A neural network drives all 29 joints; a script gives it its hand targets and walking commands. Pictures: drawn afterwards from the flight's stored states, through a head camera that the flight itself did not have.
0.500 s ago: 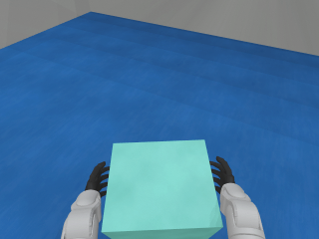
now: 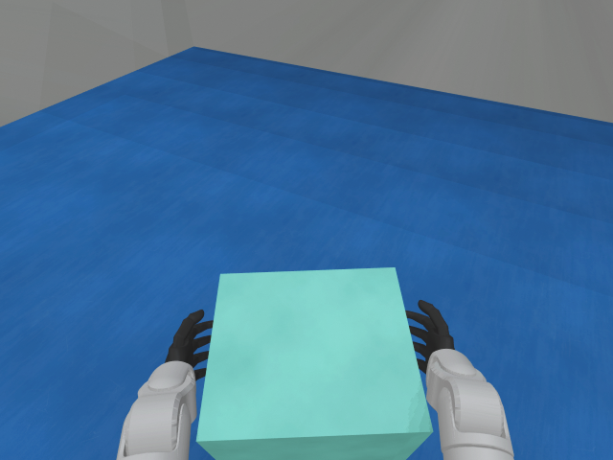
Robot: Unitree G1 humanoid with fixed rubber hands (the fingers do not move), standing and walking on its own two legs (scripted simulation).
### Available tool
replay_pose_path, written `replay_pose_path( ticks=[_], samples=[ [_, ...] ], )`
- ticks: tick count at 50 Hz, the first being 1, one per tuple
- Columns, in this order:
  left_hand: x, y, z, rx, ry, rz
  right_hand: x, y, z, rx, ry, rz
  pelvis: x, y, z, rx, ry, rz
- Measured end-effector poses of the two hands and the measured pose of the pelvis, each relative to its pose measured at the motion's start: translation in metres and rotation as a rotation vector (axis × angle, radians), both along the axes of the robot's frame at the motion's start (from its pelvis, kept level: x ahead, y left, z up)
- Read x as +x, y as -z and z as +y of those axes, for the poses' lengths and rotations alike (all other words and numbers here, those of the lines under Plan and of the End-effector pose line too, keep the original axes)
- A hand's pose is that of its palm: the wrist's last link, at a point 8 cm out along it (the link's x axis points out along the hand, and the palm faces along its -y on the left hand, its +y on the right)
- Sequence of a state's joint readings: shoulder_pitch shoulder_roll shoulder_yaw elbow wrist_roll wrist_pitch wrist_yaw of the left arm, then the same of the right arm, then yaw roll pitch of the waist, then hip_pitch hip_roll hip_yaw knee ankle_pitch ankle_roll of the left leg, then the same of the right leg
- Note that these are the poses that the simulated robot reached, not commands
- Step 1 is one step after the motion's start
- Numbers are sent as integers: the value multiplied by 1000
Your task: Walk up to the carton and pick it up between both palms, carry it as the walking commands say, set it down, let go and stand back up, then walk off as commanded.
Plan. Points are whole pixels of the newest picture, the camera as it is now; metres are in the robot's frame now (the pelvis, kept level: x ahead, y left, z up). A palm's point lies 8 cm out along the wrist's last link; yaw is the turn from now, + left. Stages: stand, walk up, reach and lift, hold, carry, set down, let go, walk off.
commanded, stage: hold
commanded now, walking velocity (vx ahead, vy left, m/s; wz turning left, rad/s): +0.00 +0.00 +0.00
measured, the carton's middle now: (311, 376) +0.27 +0.00 -0.04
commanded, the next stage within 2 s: set down in 0.60 s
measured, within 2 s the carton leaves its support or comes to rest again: neither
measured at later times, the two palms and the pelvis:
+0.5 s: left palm (195, 359) +0.26 +0.15 +0.03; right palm (447, 348) +0.27 -0.18 +0.03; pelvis +0.00 -0.01 +0.00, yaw +0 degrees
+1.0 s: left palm (198, 367) +0.27 +0.16 -0.01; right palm (432, 352) +0.28 -0.17 -0.01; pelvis +0.00 -0.01 +0.00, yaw +0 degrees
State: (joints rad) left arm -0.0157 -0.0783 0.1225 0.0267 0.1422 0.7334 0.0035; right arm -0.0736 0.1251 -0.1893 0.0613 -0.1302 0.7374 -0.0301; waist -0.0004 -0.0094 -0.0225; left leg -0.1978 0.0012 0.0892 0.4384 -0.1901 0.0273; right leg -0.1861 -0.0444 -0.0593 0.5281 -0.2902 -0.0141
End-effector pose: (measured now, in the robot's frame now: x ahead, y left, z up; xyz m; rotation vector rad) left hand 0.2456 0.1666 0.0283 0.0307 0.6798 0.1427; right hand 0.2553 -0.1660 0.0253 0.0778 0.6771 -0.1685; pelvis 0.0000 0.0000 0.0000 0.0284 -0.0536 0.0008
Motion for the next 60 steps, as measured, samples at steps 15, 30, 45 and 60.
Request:
replay_pose_path(
  ticks=[15,30,45,60],
  samples=[
    [10,-3,-14,-1,-2,-8,12,-5,-14,2,0,-10,-2,0,-14,2,8,-3],
    [13,-3,-16,-7,3,-2,11,-3,-16,-3,7,-6,2,0,-14,1,7,2],
    [14,29,-10,-10,-17,83,21,25,-9,-13,-18,78,0,0,-13,0,6,-1],
    [46,62,2,-32,-16,89,51,54,2,-35,-21,85,10,3,2,-28,8,82]
  ],
)
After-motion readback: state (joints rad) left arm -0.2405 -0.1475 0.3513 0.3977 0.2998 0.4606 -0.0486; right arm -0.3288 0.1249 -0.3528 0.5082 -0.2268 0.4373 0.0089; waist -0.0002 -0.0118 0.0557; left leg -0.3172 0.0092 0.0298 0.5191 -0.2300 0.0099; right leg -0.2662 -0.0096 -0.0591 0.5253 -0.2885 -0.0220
